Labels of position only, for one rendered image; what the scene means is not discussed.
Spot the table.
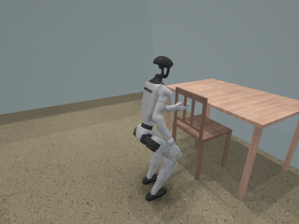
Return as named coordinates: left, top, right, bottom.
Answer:
left=165, top=78, right=299, bottom=201

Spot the robot right upper arm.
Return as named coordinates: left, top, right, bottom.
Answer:
left=151, top=85, right=172, bottom=123

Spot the robot right foot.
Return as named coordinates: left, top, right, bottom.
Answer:
left=146, top=188, right=167, bottom=202

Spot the right robot forearm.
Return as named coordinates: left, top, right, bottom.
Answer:
left=156, top=115, right=176, bottom=148

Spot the robot right hand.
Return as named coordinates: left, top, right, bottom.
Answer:
left=168, top=145, right=182, bottom=164

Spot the left robot forearm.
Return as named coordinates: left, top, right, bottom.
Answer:
left=164, top=105, right=177, bottom=113

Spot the robot right shin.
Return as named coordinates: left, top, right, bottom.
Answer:
left=150, top=161, right=177, bottom=195

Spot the robot left hand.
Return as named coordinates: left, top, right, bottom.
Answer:
left=176, top=102, right=189, bottom=111

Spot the chair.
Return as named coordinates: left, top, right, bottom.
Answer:
left=172, top=87, right=233, bottom=180

